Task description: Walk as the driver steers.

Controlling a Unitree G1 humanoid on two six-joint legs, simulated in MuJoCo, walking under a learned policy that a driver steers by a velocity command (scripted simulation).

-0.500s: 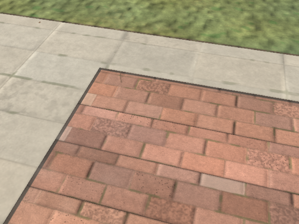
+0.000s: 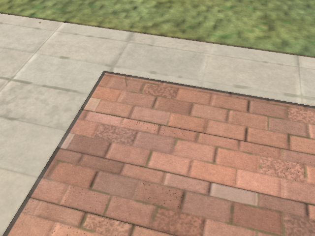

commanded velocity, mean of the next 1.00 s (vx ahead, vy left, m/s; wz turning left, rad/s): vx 0.51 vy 0.00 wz -0.03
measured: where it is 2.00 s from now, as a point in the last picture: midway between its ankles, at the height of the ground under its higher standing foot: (154, 228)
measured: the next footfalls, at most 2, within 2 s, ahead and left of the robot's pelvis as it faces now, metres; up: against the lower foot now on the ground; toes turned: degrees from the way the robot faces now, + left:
left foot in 0.38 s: +0.14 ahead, +0.14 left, +0.00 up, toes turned +3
right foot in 0.84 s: +0.58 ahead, +0.00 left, +0.00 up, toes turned -3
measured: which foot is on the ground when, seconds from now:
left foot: down 0.00-0.14, up 0.16-0.36, down 0.38-0.82, up 0.84-1.00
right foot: down 0.00-0.38, up 0.40-0.82, down 0.84-1.00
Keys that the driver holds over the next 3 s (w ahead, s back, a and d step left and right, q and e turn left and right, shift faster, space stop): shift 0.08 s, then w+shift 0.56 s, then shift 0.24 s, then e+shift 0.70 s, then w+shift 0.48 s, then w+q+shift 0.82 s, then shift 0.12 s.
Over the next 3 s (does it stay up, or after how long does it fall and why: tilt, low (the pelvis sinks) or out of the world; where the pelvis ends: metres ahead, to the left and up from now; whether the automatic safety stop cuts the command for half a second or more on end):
stays up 1.26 -0.45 -0.01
